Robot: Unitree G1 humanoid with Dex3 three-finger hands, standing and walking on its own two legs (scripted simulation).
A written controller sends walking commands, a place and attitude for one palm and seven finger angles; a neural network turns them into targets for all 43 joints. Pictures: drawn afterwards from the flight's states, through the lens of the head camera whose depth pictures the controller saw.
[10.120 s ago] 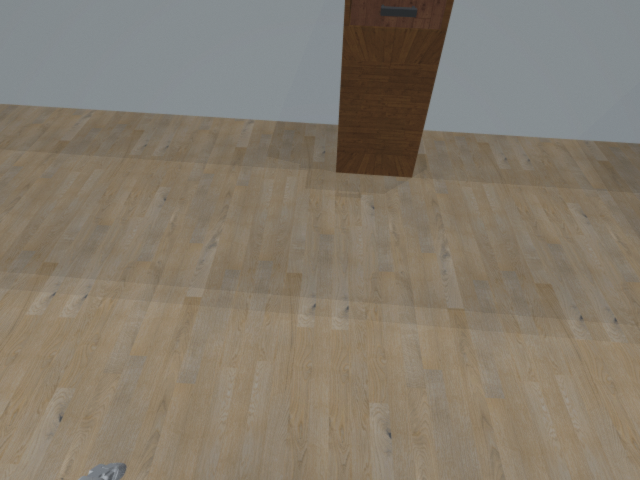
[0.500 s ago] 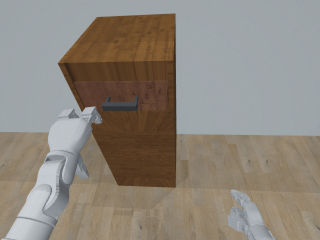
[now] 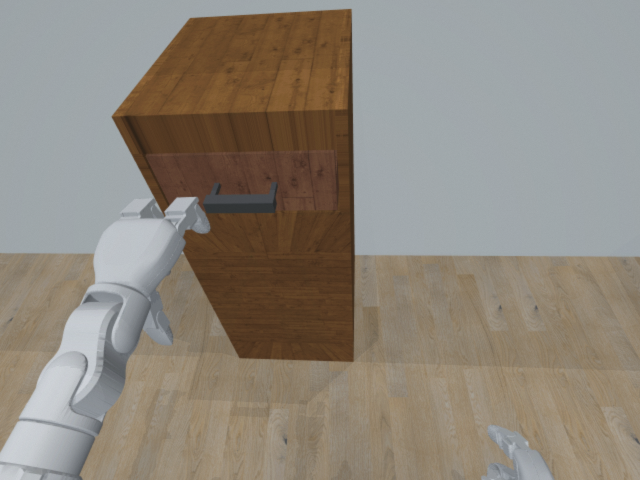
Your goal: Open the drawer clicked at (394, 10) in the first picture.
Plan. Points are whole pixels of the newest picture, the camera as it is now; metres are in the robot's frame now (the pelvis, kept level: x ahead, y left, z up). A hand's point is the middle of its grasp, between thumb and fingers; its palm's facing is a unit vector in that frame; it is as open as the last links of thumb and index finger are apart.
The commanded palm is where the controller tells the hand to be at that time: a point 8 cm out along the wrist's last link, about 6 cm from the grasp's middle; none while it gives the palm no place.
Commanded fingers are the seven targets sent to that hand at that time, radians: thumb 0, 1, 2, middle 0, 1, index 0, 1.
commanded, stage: raise the hand with hooked fingers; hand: left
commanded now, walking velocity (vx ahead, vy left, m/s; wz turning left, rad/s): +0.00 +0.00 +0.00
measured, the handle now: (242, 195) +0.57 +0.23 +0.01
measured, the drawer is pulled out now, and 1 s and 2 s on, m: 0.00 0.00 0.00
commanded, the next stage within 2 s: move the hooked fingers above the handle in 0.02 s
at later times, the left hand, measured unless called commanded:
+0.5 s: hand (187, 250) +0.35 +0.23 +0.10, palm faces +0.03 -0.03 -1.00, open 13.8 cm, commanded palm +0.34 +0.24 +0.16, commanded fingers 0.00 -0.50 0.30 -0.30 -1.20 -0.30 -1.20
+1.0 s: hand (211, 221) +0.43 +0.23 +0.08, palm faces -0.01 +0.00 -1.00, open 13.8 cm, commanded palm +0.41 +0.24 +0.14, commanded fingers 0.00 -0.50 0.30 -0.30 -1.20 -0.30 -1.20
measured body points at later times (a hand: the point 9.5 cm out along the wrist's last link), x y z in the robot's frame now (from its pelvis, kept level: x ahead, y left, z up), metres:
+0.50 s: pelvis +0.00 -0.02 +0.00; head +0.02 -0.05 +0.45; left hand +0.35 +0.23 +0.16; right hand +0.18 -0.25 -0.12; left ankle -0.02 +0.11 -0.74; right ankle +0.01 -0.12 -0.74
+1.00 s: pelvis +0.01 -0.01 -0.01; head +0.05 -0.03 +0.44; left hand +0.42 +0.23 +0.13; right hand +0.12 -0.26 -0.14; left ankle -0.02 +0.11 -0.74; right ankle +0.01 -0.12 -0.74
